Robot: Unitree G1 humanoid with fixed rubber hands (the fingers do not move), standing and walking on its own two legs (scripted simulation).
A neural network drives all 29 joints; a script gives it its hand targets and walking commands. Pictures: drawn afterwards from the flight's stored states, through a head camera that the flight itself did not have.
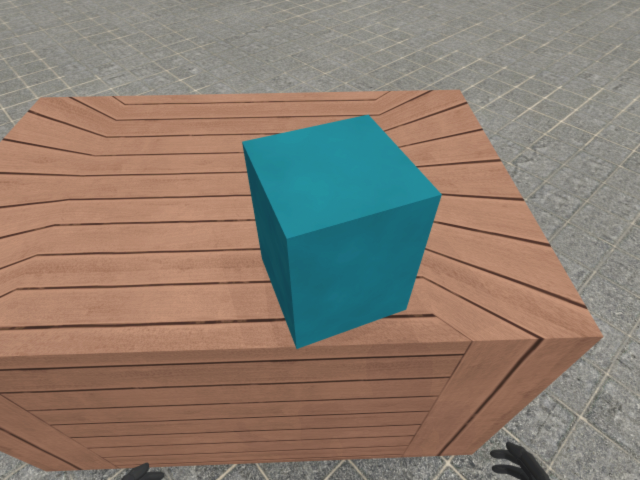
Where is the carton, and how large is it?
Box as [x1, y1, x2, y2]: [242, 115, 441, 348]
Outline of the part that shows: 368,115 242,142 262,259 296,348 405,309 441,194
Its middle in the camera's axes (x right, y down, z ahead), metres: +0.02 -0.01 +0.57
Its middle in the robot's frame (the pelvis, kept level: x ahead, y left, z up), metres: +0.45 -0.01 +0.05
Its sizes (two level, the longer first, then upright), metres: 0.189 0.188 0.246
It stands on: a pedestal, 0.69 m high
